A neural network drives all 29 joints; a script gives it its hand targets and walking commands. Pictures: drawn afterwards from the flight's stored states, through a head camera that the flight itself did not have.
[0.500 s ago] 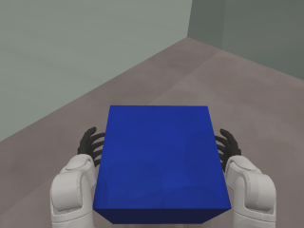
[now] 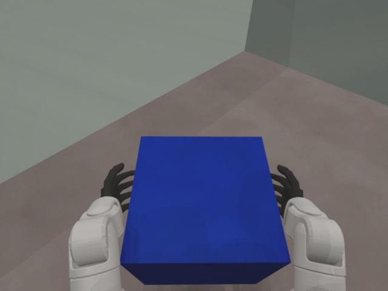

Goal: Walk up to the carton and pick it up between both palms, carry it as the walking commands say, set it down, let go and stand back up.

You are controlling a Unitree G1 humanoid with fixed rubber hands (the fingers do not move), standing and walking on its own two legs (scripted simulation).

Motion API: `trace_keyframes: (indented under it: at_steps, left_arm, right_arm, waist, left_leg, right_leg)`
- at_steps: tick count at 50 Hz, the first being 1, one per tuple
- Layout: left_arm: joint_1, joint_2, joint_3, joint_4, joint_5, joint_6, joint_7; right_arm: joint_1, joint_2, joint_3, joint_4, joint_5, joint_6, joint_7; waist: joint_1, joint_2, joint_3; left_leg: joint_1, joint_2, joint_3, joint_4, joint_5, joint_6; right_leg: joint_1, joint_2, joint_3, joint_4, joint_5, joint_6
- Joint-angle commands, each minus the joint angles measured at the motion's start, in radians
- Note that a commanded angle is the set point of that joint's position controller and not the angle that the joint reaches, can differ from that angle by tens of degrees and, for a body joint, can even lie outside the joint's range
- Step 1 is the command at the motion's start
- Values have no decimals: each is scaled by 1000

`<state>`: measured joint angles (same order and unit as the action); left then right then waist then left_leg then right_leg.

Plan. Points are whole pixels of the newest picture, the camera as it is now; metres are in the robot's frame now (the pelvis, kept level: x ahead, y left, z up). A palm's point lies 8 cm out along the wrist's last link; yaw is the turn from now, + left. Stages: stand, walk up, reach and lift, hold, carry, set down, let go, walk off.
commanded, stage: carry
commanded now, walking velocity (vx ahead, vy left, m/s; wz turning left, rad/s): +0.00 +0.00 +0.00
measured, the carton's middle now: (201, 213) +0.27 +0.00 +0.01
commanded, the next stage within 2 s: hold in 1.10 s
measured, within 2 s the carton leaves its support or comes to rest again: neither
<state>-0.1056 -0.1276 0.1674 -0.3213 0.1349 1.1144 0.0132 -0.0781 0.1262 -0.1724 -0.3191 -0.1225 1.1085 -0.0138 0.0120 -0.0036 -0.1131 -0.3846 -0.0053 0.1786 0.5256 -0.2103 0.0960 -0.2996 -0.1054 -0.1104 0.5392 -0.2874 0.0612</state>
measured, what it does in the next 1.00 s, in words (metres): stands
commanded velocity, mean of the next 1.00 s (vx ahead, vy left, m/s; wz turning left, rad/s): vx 0.00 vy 0.00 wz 0.00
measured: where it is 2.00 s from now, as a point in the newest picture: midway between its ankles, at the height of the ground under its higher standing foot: outside the picture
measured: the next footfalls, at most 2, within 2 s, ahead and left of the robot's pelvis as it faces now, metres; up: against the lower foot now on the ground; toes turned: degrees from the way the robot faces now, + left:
none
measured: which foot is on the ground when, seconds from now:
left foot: down 0.00-1.00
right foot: down 0.00-1.00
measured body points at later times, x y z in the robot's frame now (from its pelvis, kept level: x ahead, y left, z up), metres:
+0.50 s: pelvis +0.01 -0.02 +0.00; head -0.01 -0.01 +0.45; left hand +0.28 +0.15 +0.07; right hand +0.27 -0.19 +0.07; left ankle +0.05 +0.06 -0.73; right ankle -0.01 -0.15 -0.73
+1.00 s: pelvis +0.01 -0.02 +0.00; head -0.01 -0.01 +0.45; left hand +0.28 +0.15 +0.06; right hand +0.28 -0.19 +0.06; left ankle +0.05 +0.06 -0.73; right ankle -0.01 -0.15 -0.73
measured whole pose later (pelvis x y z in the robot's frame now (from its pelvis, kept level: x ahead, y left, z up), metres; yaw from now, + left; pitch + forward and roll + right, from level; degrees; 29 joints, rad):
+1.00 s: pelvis +0.01 -0.02 +0.00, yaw -1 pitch +4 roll +0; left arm -0.09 -0.13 0.16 -0.23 0.15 0.99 0.01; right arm -0.08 0.13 -0.18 -0.22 -0.14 0.99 0.00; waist 0.01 -0.01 -0.12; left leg -0.38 0.03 0.19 0.53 -0.22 0.06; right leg -0.30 -0.07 -0.10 0.54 -0.30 0.03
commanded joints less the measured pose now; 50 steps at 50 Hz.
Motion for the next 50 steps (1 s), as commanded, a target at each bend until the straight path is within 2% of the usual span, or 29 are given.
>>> trace_keyframes:
  at_steps: [1,18,50]
  left_arm:
    - [-406,-751,-709,-14,-337,-8,-202]
    - [-389,-722,-688,4,-307,-65,-191]
    - [-379,-702,-665,53,-281,-122,-186]
  right_arm:
    - [-440,722,698,-27,336,-9,205]
    - [-433,700,672,-3,302,-65,195]
    - [-428,682,649,42,274,-122,191]
  waist:
    - [-3,27,-167]
    - [-4,3,-189]
    - [-2,6,-187]
  left_leg:
    - [107,173,-195,-157,17,-48]
    - [138,168,-159,-95,137,-60]
    - [140,177,-149,-91,136,-68]
  right_leg:
    - [30,-39,49,-58,24,-31]
    - [28,-52,81,-76,104,-44]
    - [17,-51,91,-77,103,-47]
